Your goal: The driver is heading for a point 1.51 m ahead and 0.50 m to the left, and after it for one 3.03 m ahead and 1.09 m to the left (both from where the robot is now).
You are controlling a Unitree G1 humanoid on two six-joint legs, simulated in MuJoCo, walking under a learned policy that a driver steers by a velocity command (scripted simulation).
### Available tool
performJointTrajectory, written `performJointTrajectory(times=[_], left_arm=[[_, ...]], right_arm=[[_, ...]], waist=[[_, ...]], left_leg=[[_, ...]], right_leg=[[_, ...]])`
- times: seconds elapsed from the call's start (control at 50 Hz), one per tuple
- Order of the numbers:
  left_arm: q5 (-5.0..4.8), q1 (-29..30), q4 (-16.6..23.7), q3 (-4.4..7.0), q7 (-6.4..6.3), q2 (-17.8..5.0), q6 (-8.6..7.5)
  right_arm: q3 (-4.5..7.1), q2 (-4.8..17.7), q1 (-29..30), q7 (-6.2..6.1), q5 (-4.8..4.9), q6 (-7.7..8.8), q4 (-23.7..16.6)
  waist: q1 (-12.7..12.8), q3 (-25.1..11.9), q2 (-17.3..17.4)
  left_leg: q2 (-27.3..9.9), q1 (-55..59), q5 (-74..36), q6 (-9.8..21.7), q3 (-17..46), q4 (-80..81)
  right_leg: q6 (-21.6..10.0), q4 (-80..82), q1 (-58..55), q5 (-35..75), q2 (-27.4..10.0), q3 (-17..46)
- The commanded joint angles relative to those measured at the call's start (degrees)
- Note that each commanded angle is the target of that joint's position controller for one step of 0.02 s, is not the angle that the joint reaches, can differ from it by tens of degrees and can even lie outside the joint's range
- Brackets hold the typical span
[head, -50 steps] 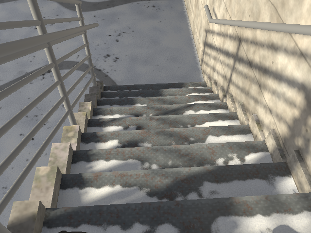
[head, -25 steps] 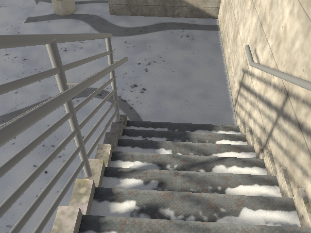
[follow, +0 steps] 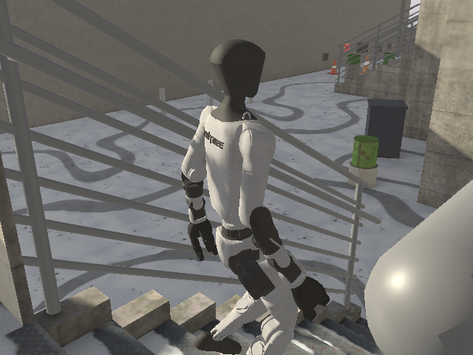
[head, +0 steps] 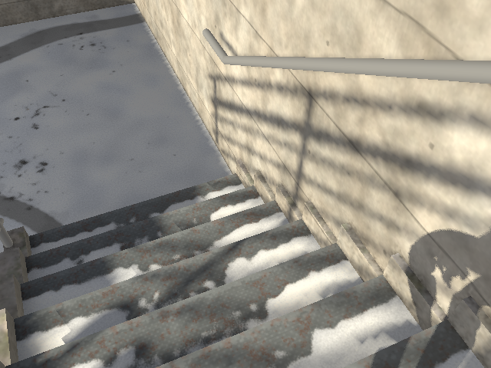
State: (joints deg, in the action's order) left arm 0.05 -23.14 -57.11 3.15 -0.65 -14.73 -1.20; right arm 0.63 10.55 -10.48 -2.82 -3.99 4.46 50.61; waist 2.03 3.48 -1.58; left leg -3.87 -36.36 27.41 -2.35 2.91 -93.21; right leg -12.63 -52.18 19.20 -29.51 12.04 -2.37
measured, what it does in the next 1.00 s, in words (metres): goes down, turning left: left foot 0.16 m lower, then right foot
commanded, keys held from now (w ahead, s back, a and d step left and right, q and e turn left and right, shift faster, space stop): q+shift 0.94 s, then shift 0.04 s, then e+shift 0.02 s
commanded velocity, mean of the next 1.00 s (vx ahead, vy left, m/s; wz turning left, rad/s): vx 0.17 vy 0.00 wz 0.57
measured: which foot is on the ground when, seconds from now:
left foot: up 0.00-0.16, down 0.18-0.54, up 0.56-0.88, down 0.90-1.00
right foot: down 0.00-0.18, up 0.20-0.50, down 0.52-0.90, up 0.92-1.00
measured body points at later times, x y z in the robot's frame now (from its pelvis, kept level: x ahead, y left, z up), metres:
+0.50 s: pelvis +0.23 +0.04 -0.14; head +0.25 +0.03 +0.31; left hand +0.43 +0.24 -0.20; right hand +0.26 -0.19 -0.28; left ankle +0.22 +0.15 -0.84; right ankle +0.34 -0.08 -0.82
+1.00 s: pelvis +0.24 +0.07 -0.13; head +0.26 +0.07 +0.32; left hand +0.18 +0.40 -0.18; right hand +0.50 -0.08 -0.24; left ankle +0.20 +0.13 -0.84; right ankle +0.33 -0.07 -0.78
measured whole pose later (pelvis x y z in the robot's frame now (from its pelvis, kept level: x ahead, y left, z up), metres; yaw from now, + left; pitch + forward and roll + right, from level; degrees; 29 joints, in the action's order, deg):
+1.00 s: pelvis +0.24 +0.07 -0.13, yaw +37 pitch +0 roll +0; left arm 1.8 -13.1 -33.1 5.0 -3.5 -18.1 -6.2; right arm 4.3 18.5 -18.4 4.6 -4.2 6.6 41.6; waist 2.8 0.0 1.7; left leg 2.8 -19.5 21.5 4.4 -2.5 -40.5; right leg 5.0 -65.8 30.2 -36.9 -4.5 1.4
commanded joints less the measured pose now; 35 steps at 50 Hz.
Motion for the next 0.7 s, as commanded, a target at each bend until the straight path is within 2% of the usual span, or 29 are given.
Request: performJointTrajectory(times=[0.02,0.04,0.06,0.08,0.1,0.12,0.14,0.16,0.18,0.2,0.22,0.24,0.26,0.28,0.32,0.34,0.36,0.38,0.42,0.46,0.48,0.5,0.52,0.54,0.56,0.58,0.6,0.64,0.7], left_arm=[[2.14,-1.78,3.72,1.95,-1.2,-10.75,-2.32],[0.08,-4.63,1.18,1.32,-1.11,-6.43,-3.18],[10.01,-0.68,6.68,-3.39,1.74,1.36,-7.2],[8.98,0.99,7.14,-1.44,2.05,-4.93,-8.24],[8.81,6.52,8.98,0.76,2.08,-13.24,-8.5],[6.69,6.82,10.89,1.77,2.39,-15.8,-8.2],[-3.76,4.74,6.35,0.89,1.41,-6.03,-4.61],[4.17,2.49,12.8,-0.85,4.28,-14.43,-5.59],[4.97,3.59,8.78,0.08,5.87,-13.5,-5.25],[7.19,-2.17,8.11,-2.2,9.36,-4.39,-4.38],[4.78,-13.76,10.66,-2.97,9.86,0.05,-3.55],[1.88,-3.21,18.4,-2.63,7.81,-5.31,-3.22],[0.94,0.39,22.52,-2.84,6.11,-6.1,-2.53],[1.93,0.21,22.63,-2.77,3.71,-7.32,-1.27],[4.42,2.55,24.57,-5.2,1.79,0.26,-1.02],[5.51,1.45,24.81,-5.82,1.64,1.79,-1.35],[4.23,5.43,26.26,-5.99,1.85,1.81,-2.03],[4.29,7.71,26.91,-5.75,2.63,0.63,-1.8],[4.89,11.66,26.6,-5.09,4.53,0.0,0.27],[4.15,9.87,25.82,-3.28,4.56,-3.62,0.03],[3.41,5.16,24.81,-2.29,3.6,-5.7,-0.43],[2.76,4.25,23.99,-0.87,2.01,-7.85,-0.32],[-0.11,6.54,25.63,0.74,0.56,-10.18,-0.32],[0.19,7.28,24.98,2.94,-0.07,-16.56,-0.74],[3.17,3.94,24.7,3.52,1.4,-15.57,-0.91],[6.45,-3.49,22.34,2.97,1.62,-11.93,-1.76],[4.82,-0.47,21.11,2.22,1.66,-9.82,-1.79],[0.12,11.91,23.71,0.83,1.05,-3.44,-2.51],[2.58,17.23,24.92,1.23,-1.77,-4.58,-3.57]], right_arm=[[0.86,4.91,-15.76,-0.6,-0.79,-2.64,0.84],[1.86,7.35,-12.8,-0.44,1.16,-2.92,0.76],[-2.09,3.65,-9.43,7.06,0.15,-0.6,-1.07],[-0.28,2.72,-11.26,9.15,-0.06,-0.46,0.23],[0.88,5.35,-12.8,10.31,-1.57,-1.43,-1.23],[2.3,7.84,-16.85,9.53,-1.78,-1.99,0.18],[1.09,5.93,-23.42,3.73,4.5,-3.45,5.24],[3.36,10.85,-27.08,8.04,-0.9,-3.03,7.25],[5.43,12.22,-43.09,6.98,-0.61,-2.83,12.16],[4.67,10.67,-45.26,6.5,-3.59,-2.54,15.27],[6.71,21.73,-29.02,7.07,-0.02,-0.79,6.88],[6.65,21.52,-18.96,6.71,-3.64,0.47,1.6],[5.99,18.78,-9.58,6.29,-2.98,1.52,-1.11],[2.86,11.17,-2.06,7.03,-0.32,1.91,-3.46],[-0.11,3.37,-7.91,5.98,0.27,2.09,-1.83],[0.29,3.46,-15.43,4.43,0.91,3.04,-0.85],[0.35,4.0,-21.83,2.74,-0.17,4.35,-0.26],[0.8,7.16,-18.97,1.77,-0.05,5.24,-2.04],[1.3,12.14,-14.94,2.02,1.57,4.99,-4.31],[3.73,17.44,-11.47,4.06,0.94,2.94,-7.25],[4.18,17.82,-7.75,4.55,-1.22,2.73,-9.05],[4.27,16.64,-5.44,4.38,0.02,3.28,-10.15],[3.95,14.05,-9.98,5.09,2.92,3.3,-8.28],[1.83,5.97,-20.98,5.61,3.47,2.86,-7.8],[0.03,1.53,-22.74,5.55,2.03,1.75,-11.95],[2.55,8.83,-14.16,3.81,1.8,-0.25,-13.6],[2.19,7.94,-10.95,2.56,1.14,-1.67,-13.09],[1.89,8.19,-15.79,2.38,-0.78,-3.2,-10.46],[0.34,5.98,-14.19,6.87,-0.57,-2.18,-11.1]], waist=[[-8.05,-0.02,1.58],[-7.06,-0.85,5.27],[-4.44,4.67,11.09],[-7.25,2.73,3.59],[-11.75,0.98,-0.51],[-14.68,1.45,3.49],[-12.72,-8.07,3.31],[-14.41,7.92,7.34],[-20.96,3.18,14.63],[-13.83,-5.84,13.62],[-3.06,-15.17,9.0],[-5.55,-13.75,1.79],[-4.36,-9.99,3.3],[0.32,-5.46,-2.93],[3.94,-0.56,-1.61],[2.21,-4.21,1.66],[-1.34,-7.0,-0.46],[-1.93,-7.44,-2.81],[-1.26,-6.83,6.79],[-0.88,-7.57,6.51],[0.3,-7.31,8.39],[1.47,-6.87,6.27],[-0.11,-8.61,6.57],[-5.69,-23.56,-2.14],[-2.75,-27.27,-16.27],[3.65,-17.07,-5.07],[0.46,-10.61,-1.46],[-5.05,-9.14,-3.62],[-4.24,-7.03,0.52]], left_leg=[[-0.58,-0.37,-19.08,-2.3,-1.66,15.12],[-1.58,0.48,-32.21,-1.39,1.5,26.14],[-4.33,25.04,-65.11,-1.41,4.71,46.3],[0.91,42.21,-69.69,0.14,-3.31,45.86],[6.39,48.6,-56.15,-0.55,-9.46,41.03],[8.54,47.83,-38.35,-0.53,-10.55,44.95],[9.06,30.44,-54.16,1.72,-14.7,67.75],[4.86,35.8,-38.84,4.8,-8.95,65.79],[-0.3,37.26,-51.69,11.49,-2.08,82.94],[-7.39,52.9,-69.88,20.34,6.97,69.04],[-16.03,62.57,-105.46,35.0,32.04,53.64],[-18.67,57.19,-103.0,36.48,34.54,54.51],[-18.13,48.52,-77.37,34.01,37.55,59.49],[-16.74,32.56,-62.7,29.89,34.44,64.85],[-5.69,7.57,-56.8,24.64,28.07,65.83],[-0.42,9.27,-59.37,22.96,24.13,62.83],[0.83,10.8,-58.75,22.02,24.46,61.26],[3.49,5.63,-53.51,18.28,18.47,63.1],[8.78,-8.43,-36.94,15.82,18.14,64.99],[6.32,-4.05,-39.15,16.63,20.63,62.26],[2.78,-0.84,-43.83,17.11,25.44,58.53],[-0.09,6.74,-48.35,17.43,29.66,57.81],[-0.32,12.64,-44.56,17.04,32.33,58.1],[5.81,9.12,-29.58,9.95,23.61,46.13],[15.78,-14.37,11.21,2.86,12.14,33.76],[11.28,-21.41,13.56,-0.51,11.56,21.96],[9.69,-22.98,8.41,-2.72,9.42,16.13],[4.56,-9.09,-0.16,-4.54,3.98,10.52],[3.67,-0.79,-9.94,-3.5,-3.19,6.68]], right_leg=[[-9.79,16.79,10.27,73.49,-26.24,35.45],[-5.62,10.43,9.99,59.94,-20.64,29.86],[6.04,2.42,39.42,24.33,-10.64,7.92],[10.22,0.87,47.71,10.72,-3.03,0.17],[11.15,1.08,48.14,16.82,-1.8,-1.93],[12.33,-4.39,40.03,29.69,-6.57,1.04],[7.68,-16.15,7.89,45.15,-10.85,-3.18],[13.54,-27.84,16.05,57.18,-16.21,8.39],[18.38,-52.17,9.46,53.29,-15.16,9.98],[18.84,-69.8,22.63,-0.45,-11.37,5.36],[23.2,-76.91,41.61,-13.78,-5.98,10.69],[23.03,-79.41,51.38,-12.47,-6.05,12.43],[19.58,-74.84,57.85,-7.53,-8.26,14.6],[18.6,-62.19,51.91,-1.62,-14.02,15.48],[18.46,-51.17,39.88,7.34,-19.7,11.52],[19.41,-45.44,37.7,11.76,-19.51,7.39],[21.27,-40.53,38.67,16.28,-19.87,7.07],[21.86,-19.34,27.36,23.83,-21.12,5.62],[21.4,-11.77,6.73,24.43,-16.91,-0.68],[18.78,-5.0,-2.07,18.77,-11.29,-2.07],[17.28,-4.62,-4.0,22.91,-11.57,3.2],[15.63,6.77,-2.02,17.87,-10.8,5.32],[10.08,23.26,-5.57,24.53,-12.07,6.24],[-6.05,15.63,-25.72,64.8,-27.26,14.84],[-22.65,22.79,-38.86,70.39,-43.1,37.78],[-18.9,25.98,-31.28,57.06,-43.64,42.4],[-14.39,28.42,-21.2,50.94,-41.13,35.59],[-6.32,31.31,-6.35,45.22,-33.95,17.82],[-2.19,35.47,4.59,26.74,-26.69,0.83]])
